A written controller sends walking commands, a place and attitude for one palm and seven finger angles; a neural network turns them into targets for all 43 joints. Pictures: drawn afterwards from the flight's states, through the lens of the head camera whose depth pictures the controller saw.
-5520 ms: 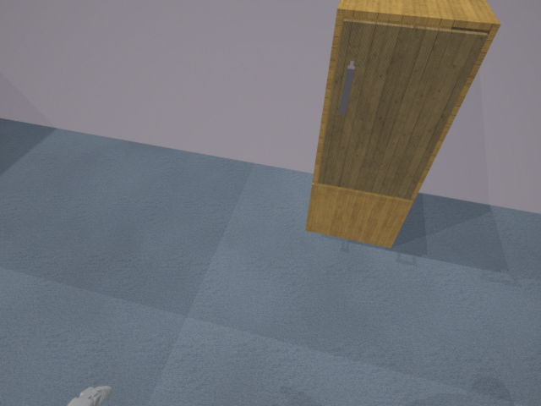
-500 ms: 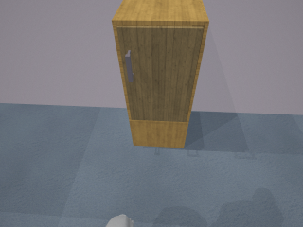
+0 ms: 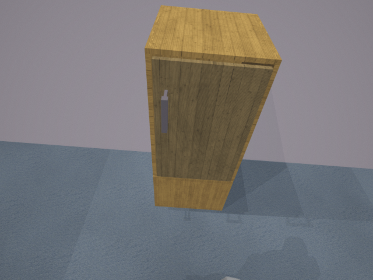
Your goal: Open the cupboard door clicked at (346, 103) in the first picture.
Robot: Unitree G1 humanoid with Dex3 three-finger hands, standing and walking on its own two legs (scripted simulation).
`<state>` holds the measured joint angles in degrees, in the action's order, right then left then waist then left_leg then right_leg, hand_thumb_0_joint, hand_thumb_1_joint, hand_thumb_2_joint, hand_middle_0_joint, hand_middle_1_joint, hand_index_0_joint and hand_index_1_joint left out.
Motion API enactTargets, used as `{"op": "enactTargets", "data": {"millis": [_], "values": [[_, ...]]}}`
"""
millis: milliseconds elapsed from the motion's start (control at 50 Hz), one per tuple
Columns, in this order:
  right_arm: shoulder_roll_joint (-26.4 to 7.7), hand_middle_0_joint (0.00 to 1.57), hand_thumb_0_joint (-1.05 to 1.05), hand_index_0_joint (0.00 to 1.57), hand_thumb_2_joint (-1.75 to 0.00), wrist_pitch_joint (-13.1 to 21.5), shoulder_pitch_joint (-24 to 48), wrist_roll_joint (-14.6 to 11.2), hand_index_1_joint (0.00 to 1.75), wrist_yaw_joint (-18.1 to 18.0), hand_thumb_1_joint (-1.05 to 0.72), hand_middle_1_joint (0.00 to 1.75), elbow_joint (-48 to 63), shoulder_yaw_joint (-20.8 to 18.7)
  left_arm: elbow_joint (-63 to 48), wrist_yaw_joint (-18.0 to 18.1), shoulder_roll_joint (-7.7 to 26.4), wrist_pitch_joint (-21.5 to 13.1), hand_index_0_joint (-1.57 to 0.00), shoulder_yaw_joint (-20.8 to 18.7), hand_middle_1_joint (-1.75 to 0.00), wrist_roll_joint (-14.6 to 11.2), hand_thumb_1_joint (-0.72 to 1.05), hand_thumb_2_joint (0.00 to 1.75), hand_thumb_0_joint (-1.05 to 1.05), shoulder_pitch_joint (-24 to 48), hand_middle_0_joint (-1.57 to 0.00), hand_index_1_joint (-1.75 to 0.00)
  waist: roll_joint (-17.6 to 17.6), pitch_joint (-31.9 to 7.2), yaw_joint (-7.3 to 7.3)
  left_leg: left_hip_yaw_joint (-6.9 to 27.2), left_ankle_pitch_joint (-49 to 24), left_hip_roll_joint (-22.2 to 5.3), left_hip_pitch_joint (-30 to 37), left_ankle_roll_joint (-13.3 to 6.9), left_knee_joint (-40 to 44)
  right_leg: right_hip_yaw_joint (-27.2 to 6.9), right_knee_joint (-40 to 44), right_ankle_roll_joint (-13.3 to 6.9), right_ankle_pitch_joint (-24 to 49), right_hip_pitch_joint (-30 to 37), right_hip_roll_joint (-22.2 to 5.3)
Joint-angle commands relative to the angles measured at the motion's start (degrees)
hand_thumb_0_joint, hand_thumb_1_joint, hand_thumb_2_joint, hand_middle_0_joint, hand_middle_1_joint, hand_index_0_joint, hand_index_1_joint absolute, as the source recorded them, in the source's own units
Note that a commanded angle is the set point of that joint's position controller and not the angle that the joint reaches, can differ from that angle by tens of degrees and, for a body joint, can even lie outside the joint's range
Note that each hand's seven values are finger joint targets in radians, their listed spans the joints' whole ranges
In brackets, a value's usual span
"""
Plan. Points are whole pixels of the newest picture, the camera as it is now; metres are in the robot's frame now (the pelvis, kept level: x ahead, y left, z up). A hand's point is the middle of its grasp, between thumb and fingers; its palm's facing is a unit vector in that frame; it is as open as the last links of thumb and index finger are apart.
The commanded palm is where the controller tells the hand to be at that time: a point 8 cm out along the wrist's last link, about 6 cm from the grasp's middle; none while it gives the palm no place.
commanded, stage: come to a stop and stand still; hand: left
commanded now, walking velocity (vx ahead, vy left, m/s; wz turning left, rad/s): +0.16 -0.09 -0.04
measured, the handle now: (165, 111) +0.62 +0.11 -0.01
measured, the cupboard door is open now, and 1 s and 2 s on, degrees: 0 0 0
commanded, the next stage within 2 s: look again from close up in 1.50 s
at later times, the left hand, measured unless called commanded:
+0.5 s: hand out of the picture +0.16 +0.15 -0.17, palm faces +0.05 -0.97 -0.24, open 7.2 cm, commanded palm none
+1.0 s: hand out of the picture +0.05 +0.20 -0.17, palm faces +0.00 -0.97 -0.23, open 7.4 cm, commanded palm none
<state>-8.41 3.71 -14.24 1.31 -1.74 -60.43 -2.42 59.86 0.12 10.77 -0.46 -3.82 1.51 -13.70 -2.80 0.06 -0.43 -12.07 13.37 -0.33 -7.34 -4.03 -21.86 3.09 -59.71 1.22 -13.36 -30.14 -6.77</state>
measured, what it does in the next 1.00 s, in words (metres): steps on the spot: right foot, then left foot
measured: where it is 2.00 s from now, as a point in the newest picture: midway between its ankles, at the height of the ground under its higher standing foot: outside the picture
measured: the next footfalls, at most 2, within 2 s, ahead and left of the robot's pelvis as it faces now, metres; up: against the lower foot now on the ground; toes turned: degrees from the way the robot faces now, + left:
right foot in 0.24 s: +0.18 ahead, -0.16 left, +0.00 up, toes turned -7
left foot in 0.62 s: +0.07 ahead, +0.11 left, +0.00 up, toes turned +4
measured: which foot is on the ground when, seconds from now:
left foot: down 0.00-0.26, up 0.28-0.60, down 0.62-1.00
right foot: up 0.00-0.22, down 0.24-0.64, up 0.66-0.88, down 0.90-1.00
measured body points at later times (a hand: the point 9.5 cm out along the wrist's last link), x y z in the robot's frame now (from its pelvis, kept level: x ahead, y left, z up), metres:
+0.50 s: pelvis +0.06 -0.04 -0.01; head +0.11 -0.05 +0.43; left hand +0.16 +0.20 -0.15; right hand +0.08 -0.27 -0.18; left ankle +0.03 +0.09 -0.68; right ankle +0.14 -0.15 -0.74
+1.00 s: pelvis +0.03 +0.01 -0.01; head +0.03 +0.00 +0.44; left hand +0.05 +0.25 -0.15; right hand +0.07 -0.24 -0.16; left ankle +0.03 +0.10 -0.74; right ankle +0.06 -0.08 -0.74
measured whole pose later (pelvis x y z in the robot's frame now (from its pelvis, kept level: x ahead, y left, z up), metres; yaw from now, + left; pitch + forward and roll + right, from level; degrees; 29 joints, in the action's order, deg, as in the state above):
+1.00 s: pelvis +0.03 +0.01 -0.01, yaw -1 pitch -1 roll +0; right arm -12.7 -0.4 -17.5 2.0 -2.6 -52.8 -1.2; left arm 53.7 -0.4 10.8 2.5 -1.3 1.5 -19.9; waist 1.6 -0.3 0.7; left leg -5.8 16.5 0.0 -13.3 -2.1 -30.4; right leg 5.2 -30.5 -3.0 -13.9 -16.0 0.6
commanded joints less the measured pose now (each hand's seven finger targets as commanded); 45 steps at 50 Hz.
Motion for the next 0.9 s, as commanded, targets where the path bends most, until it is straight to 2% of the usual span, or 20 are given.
{"op": "enactTargets", "data": {"millis": [0,120,180,200,220,240,260,300,340,420,540,560,580,600,620,640,680,740,820,880], "values": [[-6.0,0.20,0.00,0.20,-0.90,0.3,-6.1,0.1,0.30,0.2,-0.90,0.30,0.7,-1.0,-1.8,-0.7,0.0,0.9,-0.20,0.2,-0.30,0.3,0.90,0.90,0.00,-2.1,-0.20,-0.30,8.0,8.0,0.27,11.4,-10.6,-16.7,-3.7,-5.4,13.3,-1.0,6.8,0.7,3.1,-2.4,-1.6],[-6.4,0.20,0.00,0.20,-0.90,-0.6,-9.7,0.7,0.30,-0.2,-0.90,0.30,-1.0,-1.0,-4.1,-0.2,-0.7,0.3,-0.20,1.2,-0.30,-0.2,0.90,0.90,0.00,5.0,-0.20,-0.30,8.6,6.3,2.23,8.6,-30.2,-15.9,2.6,-4.6,5.7,2.4,21.0,-0.3,-0.3,3.3,1.6],[-5.7,0.20,0.00,0.20,-0.90,-1.2,-9.2,0.1,0.30,-0.6,-0.90,0.30,-1.9,-0.6,-2.1,0.7,0.6,-0.4,-0.20,1.3,-0.30,-0.2,0.90,0.90,0.00,-0.4,-0.20,-0.30,7.5,1.6,-0.62,6.4,-35.5,-12.4,2.2,-0.1,-4.2,3.3,34.6,-0.4,11.7,16.4,3.5],[-4.8,0.20,0.00,0.20,-0.90,-1.3,-10.0,-0.5,0.30,-0.4,-0.90,0.30,-2.1,-0.6,-0.9,1.1,3.7,-1.0,-0.20,0.7,-0.30,-0.1,0.90,0.90,0.00,-4.4,-0.20,-0.30,3.5,-3.0,-1.69,5.6,-27.8,-10.5,-1.4,2.1,-8.7,-0.1,35.4,-1.1,28.6,25.4,0.1],[-3.1,0.20,0.00,0.20,-0.90,-1.5,-11.4,-1.1,0.30,-0.2,-0.90,0.30,-1.6,-0.5,-0.2,1.8,7.2,-1.4,-0.20,0.2,-0.30,-0.1,0.90,0.90,0.00,-6.5,-0.20,-0.30,-2.6,-7.8,-1.33,4.4,-11.1,-6.7,-9.3,4.4,-14.1,-8.9,30.5,-5.0,53.9,34.9,-8.6],[-2.5,0.20,0.00,0.20,-0.90,-2.3,-12.9,-1.7,0.30,-0.3,-0.90,0.30,-1.3,-0.8,0.1,2.0,9.8,-1.4,-0.20,-0.1,-0.30,-0.4,0.90,0.90,0.00,-7.5,-0.20,-0.30,-5.2,-10.3,-0.82,4.6,15.1,-2.5,-11.8,5.9,-20.5,-11.3,29.8,-11.2,69.6,37.5,-16.1],[-2.9,0.20,0.00,0.20,-0.90,-3.3,-12.2,-1.7,0.30,-0.7,-0.90,0.30,-0.9,-1.2,-0.6,2.2,10.3,-1.1,-0.20,-0.3,-0.30,-0.4,0.90,0.90,0.00,-6.4,-0.20,-0.30,-5.0,-9.5,-1.06,6.8,22.6,-1.7,-12.7,5.9,-27.6,-10.4,31.2,-14.3,73.9,35.6,-18.3],[-2.8,0.20,0.00,0.20,-0.90,-4.6,-8.2,-1.6,0.30,-0.8,-0.90,0.30,-0.4,-1.3,-1.4,3.0,8.8,-0.6,-0.20,-0.8,-0.30,-0.3,0.90,0.90,0.00,-3.7,-0.20,-0.30,-8.3,-8.5,-2.06,11.0,23.5,-1.9,-15.2,6.0,-38.7,-11.8,33.2,-15.7,65.0,30.5,-17.2],[-2.6,0.20,0.00,0.20,-0.90,-5.6,-7.1,-1.4,0.30,-0.6,-0.90,0.30,-0.2,-1.7,-3.0,3.3,7.8,0.2,-0.20,-0.9,-0.30,-0.2,0.90,0.90,0.00,0.7,-0.20,-0.30,-3.9,-5.8,-0.85,12.7,20.2,-1.8,-16.4,6.1,-43.2,-9.5,35.3,-14.5,53.4,25.1,-15.8],[-2.3,0.20,0.00,0.20,-0.90,-7.3,-7.0,-0.7,0.30,0.5,-0.90,0.30,0.9,-2.1,-5.7,3.3,8.1,1.0,-0.20,-1.5,-0.30,0.2,0.90,0.90,0.00,5.3,-0.20,-0.30,-4.9,-4.4,0.82,11.8,14.7,-1.5,-13.8,6.9,-40.5,-6.2,39.3,-11.9,32.6,15.5,-13.3],[-3.1,0.20,0.00,0.20,-0.90,-5.7,-8.0,-0.4,0.30,1.2,-0.90,0.30,2.8,-1.7,-6.7,2.6,9.2,1.8,-0.20,-2.0,-0.30,0.9,0.90,0.90,0.00,6.6,-0.20,-0.30,-8.9,-4.2,1.42,9.5,10.5,-1.6,-7.3,5.7,-19.3,-8.2,41.2,-9.0,0.5,12.2,-10.0],[-10.3,0.20,0.00,0.20,-0.90,-5.4,-7.4,0.5,0.30,2.2,-0.90,0.30,9.4,-1.5,-11.0,3.2,14.4,1.4,-0.20,0.6,-0.30,0.2,0.90,0.90,0.00,7.2,-0.20,-0.30,-5.9,-2.9,5.26,11.0,8.8,-0.9,-6.4,4.3,-8.6,-8.1,36.5,-6.0,-1.5,15.8,-7.3],[-10.0,0.20,0.00,0.20,-0.90,-3.8,-7.3,0.7,0.30,1.9,-0.90,0.30,11.1,-2.6,-12.3,3.5,11.7,1.6,-0.20,-0.4,-0.30,-0.3,0.90,0.90,0.00,5.7,-0.20,-0.30,0.2,-11.5,4.35,10.5,10.1,-1.0,-4.0,4.0,-5.7,-4.1,31.7,-3.6,-14.3,11.6,-5.8],[-15.2,0.20,0.00,0.20,-0.90,-3.2,-4.9,1.5,0.30,1.4,-0.90,0.30,12.7,-3.7,-13.2,3.0,10.3,1.9,-0.20,-0.4,-0.30,-0.5,0.90,0.90,0.00,6.0,-0.20,-0.30,13.8,-10.4,4.46,20.2,16.1,-7.3,-5.8,1.6,2.0,0.7,23.9,-1.4,-13.9,7.1,0.9],[-21.4,0.20,0.00,0.20,-0.90,-3.1,1.5,1.6,0.30,0.3,-0.90,0.30,15.5,-4.6,-13.8,2.0,10.6,1.8,-0.20,0.0,-0.30,-0.6,0.90,0.90,0.00,4.4,-0.20,-0.30,21.9,-4.8,1.98,28.1,25.2,-13.5,-13.5,-1.6,9.0,2.9,18.9,-0.8,-9.0,7.0,4.9],[-21.6,0.20,0.00,0.20,-0.90,-3.0,6.3,1.5,0.30,-0.3,-0.90,0.30,16.7,-4.8,-13.2,1.1,10.4,1.6,-0.20,-0.5,-0.30,-0.3,0.90,0.90,0.00,2.8,-0.20,-0.30,18.2,-1.2,-0.17,23.4,23.9,-12.9,-18.0,-2.3,9.8,1.7,17.1,-1.7,-6.5,10.0,3.9],[-14.1,0.20,0.00,0.20,-0.90,-3.7,2.9,1.6,0.30,-0.3,-0.90,0.30,15.4,-2.5,-10.6,0.4,4.6,3.3,-0.20,0.9,-0.30,0.7,0.90,0.90,0.00,-0.2,-0.20,-0.30,18.3,4.7,1.47,24.9,27.3,-12.5,-20.2,-1.7,11.2,1.0,12.2,-1.2,-4.9,5.3,4.9],[-14.1,0.20,0.00,0.20,-0.90,-3.5,-1.5,1.5,0.30,-0.4,-0.90,0.30,14.7,-2.0,-11.0,-0.6,4.4,2.7,-0.20,1.0,-0.30,0.9,0.90,0.90,0.00,-1.8,-0.20,-0.30,7.4,11.0,1.37,24.9,20.6,-14.8,-17.1,-2.6,11.9,-0.4,16.2,-1.3,-5.6,1.5,3.5],[-14.8,0.20,0.00,0.20,-0.90,-3.0,-4.7,1.3,0.30,-1.0,-0.90,0.30,13.9,-2.3,-11.1,-0.9,4.5,2.1,-0.20,1.0,-0.30,0.6,0.90,0.90,0.00,-3.4,-0.20,-0.30,4.8,6.4,2.22,24.0,3.6,-15.9,-7.4,-3.3,6.2,-0.5,27.2,-1.8,-5.5,5.4,4.3],[-13.4,0.20,0.00,0.20,-0.90,-2.6,-4.7,0.5,0.30,-1.3,-0.90,0.30,12.9,-1.5,-10.3,-0.4,4.9,1.7,-0.20,1.1,-0.30,0.4,0.90,0.90,0.00,-6.4,-0.20,-0.30,6.4,0.0,1.45,19.8,-13.1,-12.8,-5.6,-0.8,-0.1,-1.0,33.2,-2.7,4.7,14.0,4.3]]}}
